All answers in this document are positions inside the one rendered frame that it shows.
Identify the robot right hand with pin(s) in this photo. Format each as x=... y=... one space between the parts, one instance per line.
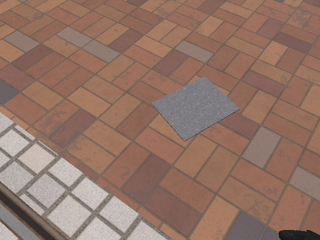
x=298 y=235

